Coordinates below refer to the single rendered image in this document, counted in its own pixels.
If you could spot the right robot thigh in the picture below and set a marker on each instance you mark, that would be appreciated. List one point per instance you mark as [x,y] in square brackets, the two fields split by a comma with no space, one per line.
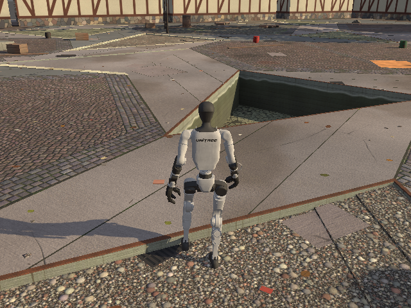
[220,191]

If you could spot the right robot hand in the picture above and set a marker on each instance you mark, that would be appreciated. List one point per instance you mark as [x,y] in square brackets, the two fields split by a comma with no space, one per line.
[230,179]

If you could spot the left robot forearm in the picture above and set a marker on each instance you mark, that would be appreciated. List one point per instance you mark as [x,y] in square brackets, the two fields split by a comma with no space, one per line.
[176,169]

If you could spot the robot left upper arm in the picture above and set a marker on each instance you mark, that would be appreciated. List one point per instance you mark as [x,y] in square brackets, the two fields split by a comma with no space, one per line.
[183,145]

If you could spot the robot left shin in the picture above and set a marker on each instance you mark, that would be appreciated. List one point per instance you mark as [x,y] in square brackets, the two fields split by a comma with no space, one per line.
[186,222]

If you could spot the robot right upper arm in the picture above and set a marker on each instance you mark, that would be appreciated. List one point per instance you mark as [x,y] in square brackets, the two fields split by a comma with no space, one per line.
[229,147]

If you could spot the left robot hand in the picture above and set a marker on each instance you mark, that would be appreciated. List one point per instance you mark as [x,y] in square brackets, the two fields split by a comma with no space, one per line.
[170,195]

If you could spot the right robot forearm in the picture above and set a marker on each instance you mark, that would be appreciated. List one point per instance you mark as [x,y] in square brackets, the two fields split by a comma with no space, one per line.
[234,169]

